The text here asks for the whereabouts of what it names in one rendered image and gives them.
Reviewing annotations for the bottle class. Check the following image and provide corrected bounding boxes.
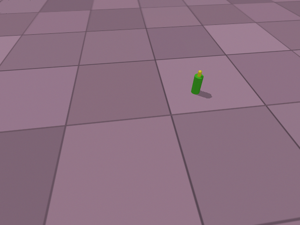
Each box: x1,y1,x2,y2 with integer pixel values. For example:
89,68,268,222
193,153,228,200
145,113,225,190
191,70,203,94

